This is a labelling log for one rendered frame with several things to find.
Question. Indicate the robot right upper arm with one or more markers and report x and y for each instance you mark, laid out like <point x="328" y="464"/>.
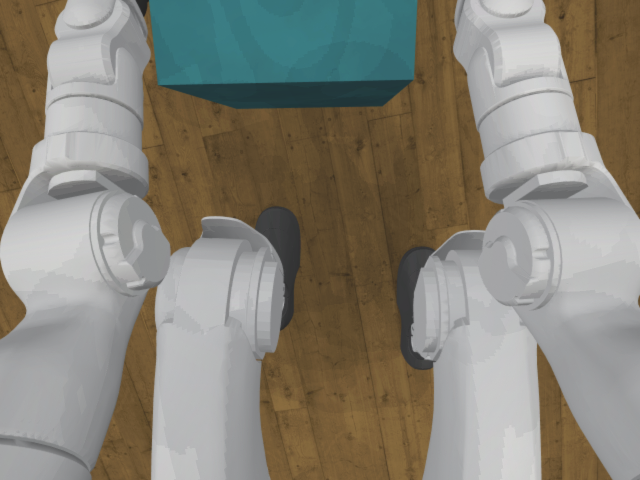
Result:
<point x="570" y="268"/>

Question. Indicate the robot left upper arm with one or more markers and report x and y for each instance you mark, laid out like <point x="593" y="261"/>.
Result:
<point x="82" y="266"/>

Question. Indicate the robot left forearm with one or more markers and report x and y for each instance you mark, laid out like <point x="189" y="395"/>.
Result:
<point x="94" y="106"/>

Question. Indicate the robot right thigh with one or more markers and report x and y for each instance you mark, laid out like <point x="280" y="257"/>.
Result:
<point x="486" y="418"/>

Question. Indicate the carton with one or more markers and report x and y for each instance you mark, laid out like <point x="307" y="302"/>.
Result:
<point x="251" y="54"/>

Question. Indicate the robot right forearm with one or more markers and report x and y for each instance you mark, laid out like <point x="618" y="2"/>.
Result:
<point x="523" y="106"/>

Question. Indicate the robot right foot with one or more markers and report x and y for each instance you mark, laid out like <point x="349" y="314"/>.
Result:
<point x="408" y="273"/>

